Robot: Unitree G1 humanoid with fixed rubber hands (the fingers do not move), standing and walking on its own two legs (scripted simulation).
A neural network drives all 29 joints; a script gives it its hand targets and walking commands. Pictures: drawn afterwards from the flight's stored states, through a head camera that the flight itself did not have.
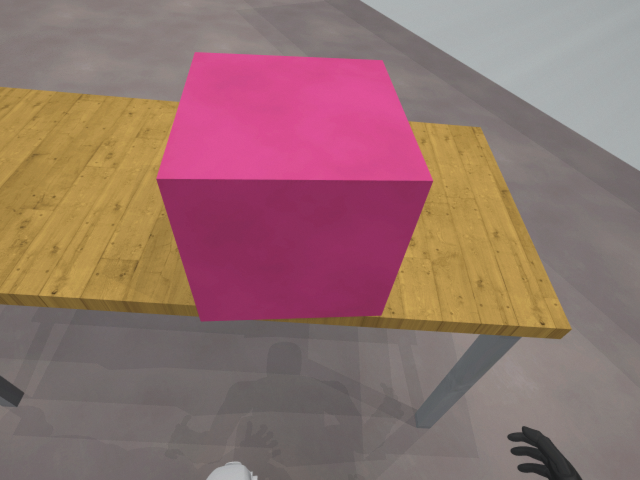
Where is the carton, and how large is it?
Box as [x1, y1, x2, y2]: [156, 52, 432, 321]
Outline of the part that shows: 195,52 156,179 201,321 380,315 432,182 430,174 382,60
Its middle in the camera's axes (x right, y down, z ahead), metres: -0.04 -0.08 +0.58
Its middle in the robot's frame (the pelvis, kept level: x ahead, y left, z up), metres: +0.51 +0.07 +0.08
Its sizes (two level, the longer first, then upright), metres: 0.284 0.279 0.276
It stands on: a table, 0.67 m high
